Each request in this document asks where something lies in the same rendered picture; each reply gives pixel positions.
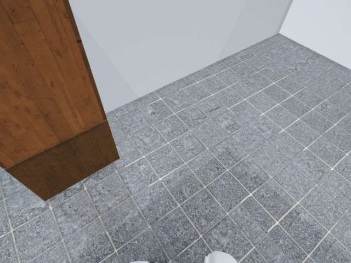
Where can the right robot thigh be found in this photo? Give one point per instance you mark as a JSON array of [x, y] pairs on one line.
[[219, 257]]

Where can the cupboard door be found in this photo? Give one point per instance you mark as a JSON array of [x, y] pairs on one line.
[[45, 92]]

